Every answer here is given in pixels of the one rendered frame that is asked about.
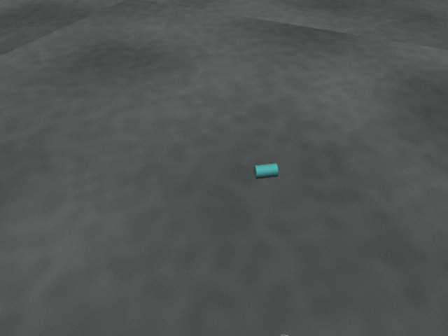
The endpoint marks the can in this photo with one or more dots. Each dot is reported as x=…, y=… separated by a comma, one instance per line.
x=265, y=170

